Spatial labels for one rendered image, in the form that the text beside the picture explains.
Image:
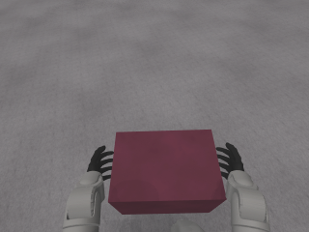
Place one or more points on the left robot hand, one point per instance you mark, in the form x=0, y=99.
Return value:
x=96, y=162

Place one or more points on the robot right thigh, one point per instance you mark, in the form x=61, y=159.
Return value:
x=186, y=226

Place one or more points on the right robot hand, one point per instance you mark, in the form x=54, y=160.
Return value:
x=234, y=159

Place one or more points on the carton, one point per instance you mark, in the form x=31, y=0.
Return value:
x=165, y=172

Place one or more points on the robot left forearm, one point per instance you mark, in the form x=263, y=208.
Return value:
x=83, y=207

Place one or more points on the robot right forearm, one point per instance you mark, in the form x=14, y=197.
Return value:
x=249, y=212

